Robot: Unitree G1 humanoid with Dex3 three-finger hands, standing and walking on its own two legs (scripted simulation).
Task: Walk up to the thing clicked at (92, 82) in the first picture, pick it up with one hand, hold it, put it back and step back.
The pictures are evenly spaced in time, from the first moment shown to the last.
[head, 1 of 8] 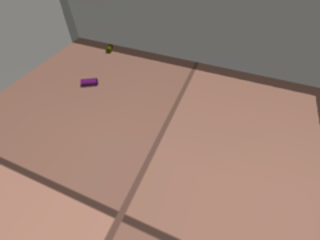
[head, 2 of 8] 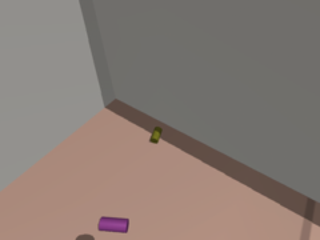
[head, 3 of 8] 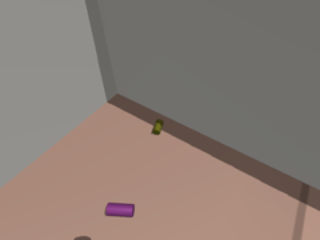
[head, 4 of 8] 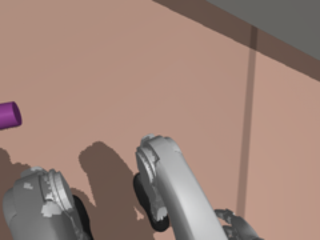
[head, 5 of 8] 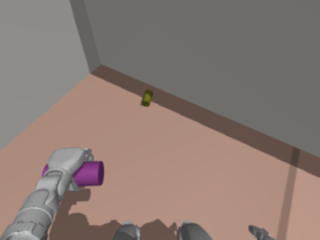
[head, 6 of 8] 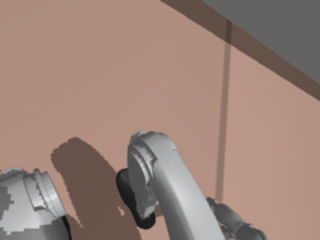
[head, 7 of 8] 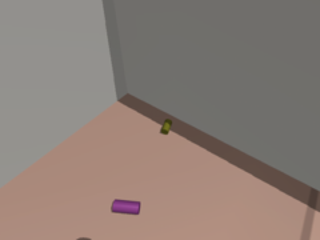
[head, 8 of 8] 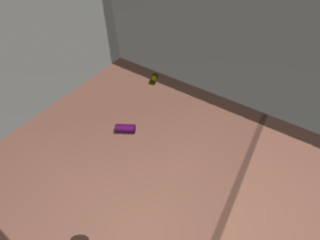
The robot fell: no
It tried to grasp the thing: yes
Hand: left
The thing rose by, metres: 0.67
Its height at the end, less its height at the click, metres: +0.00
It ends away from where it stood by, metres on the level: 0.01
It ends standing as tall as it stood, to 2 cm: yes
